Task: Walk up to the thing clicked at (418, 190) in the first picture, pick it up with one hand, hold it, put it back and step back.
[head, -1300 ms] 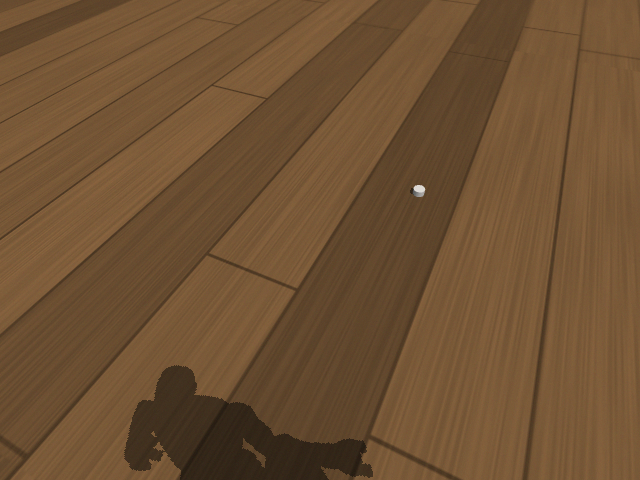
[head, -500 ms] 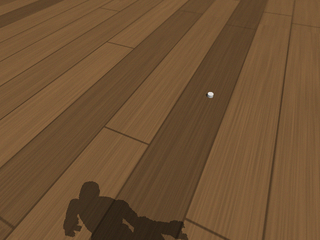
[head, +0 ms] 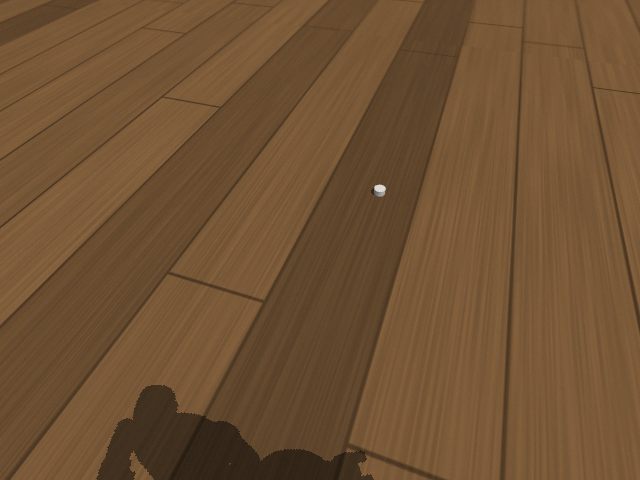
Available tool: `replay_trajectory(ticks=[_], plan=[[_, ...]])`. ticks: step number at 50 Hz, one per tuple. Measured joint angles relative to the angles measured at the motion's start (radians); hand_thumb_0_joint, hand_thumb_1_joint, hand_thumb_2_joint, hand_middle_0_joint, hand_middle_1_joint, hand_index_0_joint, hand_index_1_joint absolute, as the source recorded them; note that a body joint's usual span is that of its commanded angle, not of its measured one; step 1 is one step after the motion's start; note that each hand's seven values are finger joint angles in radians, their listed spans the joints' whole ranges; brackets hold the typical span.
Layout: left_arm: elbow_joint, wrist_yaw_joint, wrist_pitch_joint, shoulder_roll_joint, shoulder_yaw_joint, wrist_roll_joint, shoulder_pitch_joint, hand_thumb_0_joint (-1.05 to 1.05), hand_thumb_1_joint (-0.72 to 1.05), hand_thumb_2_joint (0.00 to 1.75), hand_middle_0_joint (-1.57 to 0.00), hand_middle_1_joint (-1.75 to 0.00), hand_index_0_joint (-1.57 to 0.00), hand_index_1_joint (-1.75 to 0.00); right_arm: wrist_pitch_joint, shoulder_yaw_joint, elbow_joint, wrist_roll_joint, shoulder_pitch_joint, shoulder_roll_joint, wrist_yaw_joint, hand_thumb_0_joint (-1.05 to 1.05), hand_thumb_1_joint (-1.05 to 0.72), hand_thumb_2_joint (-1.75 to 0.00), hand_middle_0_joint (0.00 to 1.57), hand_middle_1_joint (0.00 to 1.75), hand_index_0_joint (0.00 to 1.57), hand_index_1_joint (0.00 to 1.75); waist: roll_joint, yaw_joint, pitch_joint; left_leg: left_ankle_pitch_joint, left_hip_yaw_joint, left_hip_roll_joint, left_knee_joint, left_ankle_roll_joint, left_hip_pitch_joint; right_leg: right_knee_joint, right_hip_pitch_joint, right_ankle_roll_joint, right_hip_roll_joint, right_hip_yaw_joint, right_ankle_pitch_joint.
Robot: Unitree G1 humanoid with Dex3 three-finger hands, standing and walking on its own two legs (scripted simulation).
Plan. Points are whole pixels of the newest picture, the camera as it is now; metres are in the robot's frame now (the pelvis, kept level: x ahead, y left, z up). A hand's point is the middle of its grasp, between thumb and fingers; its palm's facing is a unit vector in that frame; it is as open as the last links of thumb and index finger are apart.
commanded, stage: walk up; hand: left
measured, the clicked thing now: (379, 190) +1.49 -0.20 -0.76
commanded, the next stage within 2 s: none
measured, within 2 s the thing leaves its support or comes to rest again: neither
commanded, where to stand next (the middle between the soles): +1.04 -0.31 m, yaw -18 degrees
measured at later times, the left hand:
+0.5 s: hand (215, 420) +0.26 +0.19 -0.16, palm faces -0.17 -0.93 -0.31, open 7.4 cm
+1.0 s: hand (301, 235) +0.61 +0.08 -0.13, palm faces -0.31 -0.86 -0.41, open 7.4 cm
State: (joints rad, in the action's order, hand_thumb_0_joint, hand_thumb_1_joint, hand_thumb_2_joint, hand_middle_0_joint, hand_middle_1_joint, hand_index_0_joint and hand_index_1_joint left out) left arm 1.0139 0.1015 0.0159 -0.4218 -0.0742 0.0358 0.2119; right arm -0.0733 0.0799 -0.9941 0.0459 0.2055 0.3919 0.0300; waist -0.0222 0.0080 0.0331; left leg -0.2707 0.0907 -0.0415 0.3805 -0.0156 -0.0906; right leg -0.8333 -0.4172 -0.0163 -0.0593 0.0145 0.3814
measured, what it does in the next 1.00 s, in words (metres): walks ahead, turning right: right foot, then left foot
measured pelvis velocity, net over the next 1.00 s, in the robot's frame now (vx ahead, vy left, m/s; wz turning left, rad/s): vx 0.41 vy -0.15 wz -0.30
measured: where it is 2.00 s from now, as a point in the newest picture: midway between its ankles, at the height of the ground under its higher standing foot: (402, 308)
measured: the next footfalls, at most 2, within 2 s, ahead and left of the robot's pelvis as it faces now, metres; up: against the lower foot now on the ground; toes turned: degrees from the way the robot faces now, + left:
right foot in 0.14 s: +0.16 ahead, -0.20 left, +0.00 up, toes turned -9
left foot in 0.52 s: +0.36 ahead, +0.03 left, +0.00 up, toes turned -5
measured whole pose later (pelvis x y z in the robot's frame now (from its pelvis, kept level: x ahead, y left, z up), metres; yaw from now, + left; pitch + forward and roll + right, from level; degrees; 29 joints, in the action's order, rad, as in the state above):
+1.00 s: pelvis +0.41 -0.15 -0.02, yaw -17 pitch -3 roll +0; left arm 0.85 0.07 -0.09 -0.43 -0.06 -0.01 0.20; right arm -0.03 0.05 -0.92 0.01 0.35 0.45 0.04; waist 0.05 0.03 0.07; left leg -0.44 0.03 -0.10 1.07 -0.03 -0.28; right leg -0.64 -0.36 -0.02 -0.02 -0.04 0.23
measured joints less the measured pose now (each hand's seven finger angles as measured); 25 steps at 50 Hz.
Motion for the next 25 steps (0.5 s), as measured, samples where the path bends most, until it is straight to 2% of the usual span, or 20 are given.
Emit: replay_trajectory(ticks=[5,6,8,9,10,11,13,16,20,25], plan=[[-0.032,0.030,-0.010,-0.030,-0.021,-0.001,0.027,0.01,0.91,0.90,-0.20,-0.30,-0.20,-0.30,0.012,0.023,0.008,0.011,0.037,0.063,0.011,0.01,-0.90,-0.90,0.21,0.30,0.21,0.30,0.023,0.001,0.003,-0.081,0.046,-0.054,0.046,0.039,0.062,0.149,-0.003,0.007,-0.055,-0.030,-0.070],[-0.037,0.030,-0.016,-0.036,-0.024,-0.001,0.033,0.01,0.91,0.90,-0.20,-0.30,-0.20,-0.30,0.016,0.026,0.009,0.010,0.043,0.074,0.012,0.01,-0.90,-0.90,0.21,0.30,0.21,0.30,0.028,0.002,0.001,-0.117,0.051,-0.069,0.086,0.039,0.063,0.180,0.015,0.005,-0.055,-0.044,-0.098],[-0.050,0.019,-0.038,-0.045,-0.035,0.002,0.041,0.01,0.91,0.90,-0.20,-0.30,-0.20,-0.30,0.029,0.028,0.009,0.010,0.050,0.093,0.008,0.01,-0.90,-0.90,0.20,0.30,0.21,0.30,0.051,-0.002,0.000,-0.212,0.030,-0.112,0.257,0.003,0.018,0.180,0.034,0.016,-0.025,-0.064,-0.161],[-0.061,0.007,-0.049,-0.040,-0.039,0.002,0.041,0.01,0.91,0.90,-0.20,-0.30,-0.20,-0.30,0.040,0.027,0.006,0.004,0.048,0.098,0.004,0.01,-0.90,-0.90,0.20,0.30,0.20,0.30,0.066,-0.008,0.004,-0.245,-0.018,-0.109,0.394,-0.006,-0.036,0.142,0.028,0.017,-0.006,-0.074,-0.139],[-0.073,-0.001,-0.056,-0.032,-0.038,-0.002,0.046,0.01,0.91,0.90,-0.20,-0.30,-0.20,-0.30,0.049,0.024,0.003,-0.001,0.041,0.098,0.004,0.01,-0.90,-0.90,0.20,0.30,0.20,0.30,0.073,-0.018,0.008,-0.252,-0.055,-0.086,0.518,-0.007,-0.094,0.126,0.031,0.013,0.007,-0.076,-0.116],[-0.081,-0.007,-0.059,-0.020,-0.032,-0.009,0.051,0.01,0.91,0.90,-0.20,-0.30,-0.20,-0.30,0.053,0.019,0.002,-0.008,0.032,0.097,0.006,0.01,-0.91,-0.90,0.20,0.30,0.20,0.30,0.079,-0.025,0.014,-0.235,-0.074,-0.065,0.612,-0.007,-0.147,0.135,0.047,0.004,0.019,-0.077,-0.105],[-0.089,-0.015,-0.061,0.004,-0.015,-0.019,0.065,0.01,0.91,0.90,-0.20,-0.30,-0.20,-0.30,0.047,0.008,0.009,-0.020,0.019,0.094,0.014,0.01,-0.91,-0.90,0.20,0.30,0.20,0.30,0.094,-0.034,0.023,-0.175,-0.074,-0.043,0.696,-0.010,-0.237,0.192,0.100,-0.009,0.042,-0.078,-0.109],[-0.096,-0.020,-0.063,0.025,0.004,-0.025,0.097,0.01,0.91,0.90,-0.20,-0.30,-0.20,-0.30,0.031,-0.005,0.038,-0.025,0.015,0.071,0.031,0.01,-0.91,-0.90,0.20,0.30,0.20,0.30,0.092,-0.043,0.023,-0.116,-0.055,-0.038,0.631,-0.009,-0.328,0.287,0.177,-0.015,0.065,-0.068,-0.126],[-0.109,-0.020,-0.064,0.023,0.015,-0.025,0.134,0.01,0.90,0.90,-0.20,-0.30,-0.21,-0.30,0.023,-0.014,0.077,-0.018,0.024,0.034,0.055,0.01,-0.91,-0.90,0.20,0.30,0.20,0.30,0.059,-0.050,0.018,-0.061,-0.052,-0.046,0.435,0.006,-0.380,0.345,0.245,-0.017,0.082,-0.045,-0.108],[-0.125,-0.021,-0.064,0.008,0.022,-0.014,0.151,0.01,0.90,0.90,-0.20,-0.30,-0.21,-0.30,0.006,-0.006,0.102,-0.013,0.055,0.025,0.058,0.01,-0.90,-0.90,0.20,0.30,0.20,0.30,0.020,-0.044,0.003,0.038,-0.039,-0.042,0.236,0.001,-0.323,0.278,0.283,0.002,0.079,-0.018,0.001]])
